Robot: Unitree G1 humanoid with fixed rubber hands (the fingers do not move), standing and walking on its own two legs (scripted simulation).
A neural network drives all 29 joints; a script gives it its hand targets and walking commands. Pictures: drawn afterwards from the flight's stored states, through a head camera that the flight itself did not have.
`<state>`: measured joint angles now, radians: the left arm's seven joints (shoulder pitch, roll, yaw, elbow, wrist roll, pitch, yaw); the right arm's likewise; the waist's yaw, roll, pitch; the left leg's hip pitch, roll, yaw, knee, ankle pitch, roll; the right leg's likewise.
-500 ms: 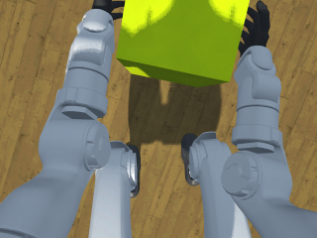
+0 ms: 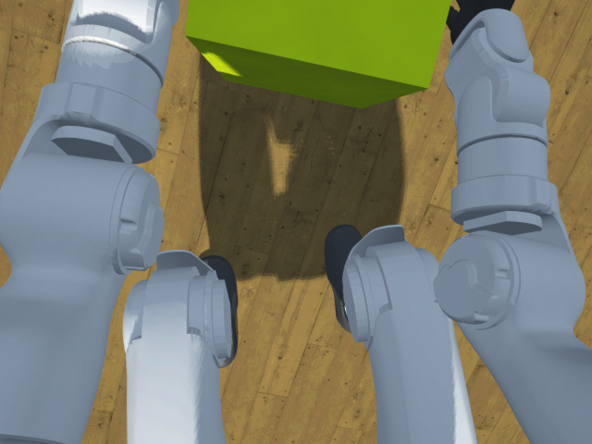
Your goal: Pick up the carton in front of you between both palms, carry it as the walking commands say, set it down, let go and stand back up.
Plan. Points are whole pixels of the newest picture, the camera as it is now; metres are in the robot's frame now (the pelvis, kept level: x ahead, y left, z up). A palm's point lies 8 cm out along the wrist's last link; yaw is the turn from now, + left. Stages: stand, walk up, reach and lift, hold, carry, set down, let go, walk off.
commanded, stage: set down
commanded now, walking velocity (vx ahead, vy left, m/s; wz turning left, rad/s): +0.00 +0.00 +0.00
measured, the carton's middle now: out of the picture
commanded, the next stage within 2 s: none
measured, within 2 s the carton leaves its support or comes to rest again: rests again in 0.50 s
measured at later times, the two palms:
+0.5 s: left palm out of the picture +0.58 +0.10 -0.19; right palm (474, 27) +0.52 -0.20 -0.17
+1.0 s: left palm out of the picture +0.58 +0.10 -0.20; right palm (474, 34) +0.51 -0.21 -0.19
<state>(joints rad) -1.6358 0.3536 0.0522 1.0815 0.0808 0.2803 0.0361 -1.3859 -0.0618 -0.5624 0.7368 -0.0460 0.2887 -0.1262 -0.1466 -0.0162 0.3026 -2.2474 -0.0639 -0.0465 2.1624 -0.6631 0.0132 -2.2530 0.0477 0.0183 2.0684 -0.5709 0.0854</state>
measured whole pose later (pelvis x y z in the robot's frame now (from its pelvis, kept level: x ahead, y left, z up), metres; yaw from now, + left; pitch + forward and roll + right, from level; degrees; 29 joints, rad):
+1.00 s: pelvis -0.02 +0.00 -0.02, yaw +0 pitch +33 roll -6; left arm -1.72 0.35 0.14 1.13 0.21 0.22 -0.09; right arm -1.50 -0.18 -0.65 0.97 -0.09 0.19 -0.02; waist -0.13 -0.06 0.52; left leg -2.18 -0.07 -0.06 2.27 -0.66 0.02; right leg -2.17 0.07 0.01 2.16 -0.57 0.11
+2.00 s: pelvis +0.00 +0.00 +0.14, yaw +1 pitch +48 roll -4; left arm -1.63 0.53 0.05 1.11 0.04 0.31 -0.09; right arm -1.27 -0.11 -0.45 0.66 0.05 0.29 -0.17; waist -0.18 0.03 0.10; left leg -1.96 -0.05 -0.06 1.64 -0.51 0.00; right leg -1.97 0.03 0.02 1.56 -0.42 0.05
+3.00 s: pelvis +0.08 -0.03 +0.35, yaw +4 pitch +20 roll +1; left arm -0.27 0.18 0.19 0.62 0.08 0.06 0.04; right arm -0.04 -0.18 -0.06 0.43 0.01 0.06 0.09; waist -0.12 -0.03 -0.01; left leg -0.72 -0.02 -0.07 0.67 -0.30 -0.03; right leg -0.76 0.02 0.03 0.68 -0.27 -0.01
